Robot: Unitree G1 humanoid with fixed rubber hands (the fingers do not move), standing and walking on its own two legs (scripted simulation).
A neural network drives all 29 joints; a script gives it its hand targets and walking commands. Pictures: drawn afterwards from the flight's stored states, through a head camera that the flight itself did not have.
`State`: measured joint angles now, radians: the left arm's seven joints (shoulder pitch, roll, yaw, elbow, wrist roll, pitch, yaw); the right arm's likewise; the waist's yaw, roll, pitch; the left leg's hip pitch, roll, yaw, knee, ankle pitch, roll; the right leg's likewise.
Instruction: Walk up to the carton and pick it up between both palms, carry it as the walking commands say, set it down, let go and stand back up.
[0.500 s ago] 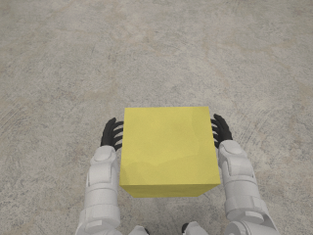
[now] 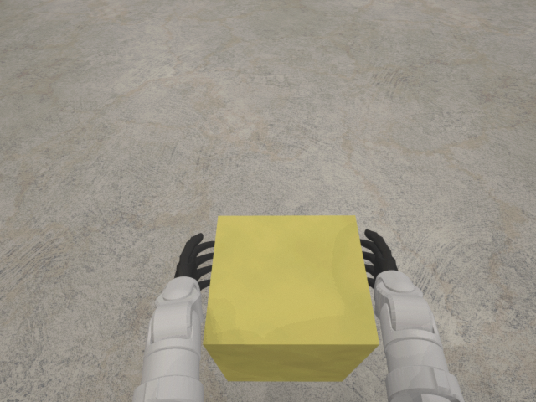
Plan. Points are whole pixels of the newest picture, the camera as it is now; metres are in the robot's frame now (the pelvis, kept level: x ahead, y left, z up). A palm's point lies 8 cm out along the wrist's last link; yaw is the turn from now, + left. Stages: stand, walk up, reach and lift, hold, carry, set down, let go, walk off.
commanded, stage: reach and lift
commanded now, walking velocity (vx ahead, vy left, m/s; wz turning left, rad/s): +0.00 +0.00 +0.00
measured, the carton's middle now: (285, 306) +0.31 +0.00 -0.07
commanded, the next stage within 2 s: hold in 1.38 s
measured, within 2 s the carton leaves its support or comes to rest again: neither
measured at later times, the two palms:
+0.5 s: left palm (175, 279) +0.30 +0.15 +0.06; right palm (396, 273) +0.30 -0.15 +0.06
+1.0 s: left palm (175, 279) +0.30 +0.15 +0.06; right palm (397, 274) +0.30 -0.15 +0.06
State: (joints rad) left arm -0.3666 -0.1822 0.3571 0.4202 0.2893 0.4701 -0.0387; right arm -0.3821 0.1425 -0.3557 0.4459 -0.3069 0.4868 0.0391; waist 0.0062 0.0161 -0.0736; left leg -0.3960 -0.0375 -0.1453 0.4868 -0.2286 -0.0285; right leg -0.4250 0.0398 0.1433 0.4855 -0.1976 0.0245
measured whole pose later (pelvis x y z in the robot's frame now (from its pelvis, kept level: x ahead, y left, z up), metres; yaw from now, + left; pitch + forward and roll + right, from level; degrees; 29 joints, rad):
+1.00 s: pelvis +0.00 +0.00 +0.01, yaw +0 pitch -6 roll +0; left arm -0.30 -0.16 0.25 0.24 0.26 0.73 -0.04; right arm -0.30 0.15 -0.28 0.24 -0.27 0.74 0.03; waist 0.01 0.01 0.02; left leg -0.04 -0.02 -0.14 0.35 -0.20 -0.02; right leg -0.07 0.03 0.13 0.34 -0.17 0.02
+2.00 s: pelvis +0.00 +0.00 +0.01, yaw +1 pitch -6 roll +0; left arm -0.26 -0.15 0.23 0.21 0.26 0.74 -0.04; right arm -0.26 0.15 -0.24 0.21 -0.27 0.76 0.02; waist 0.01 0.01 0.02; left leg -0.05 -0.02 -0.14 0.36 -0.20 -0.02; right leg -0.07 0.03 0.12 0.35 -0.16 0.02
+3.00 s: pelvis -0.07 +0.01 -0.02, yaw -1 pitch +2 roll +0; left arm -0.17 -0.13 0.12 -0.27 0.10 1.11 0.07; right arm -0.18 0.13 -0.13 -0.27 -0.11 1.13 -0.09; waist 0.00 -0.01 -0.09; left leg -0.48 -0.03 -0.07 0.68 -0.24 -0.01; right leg -0.51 0.02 0.11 0.67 -0.20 0.03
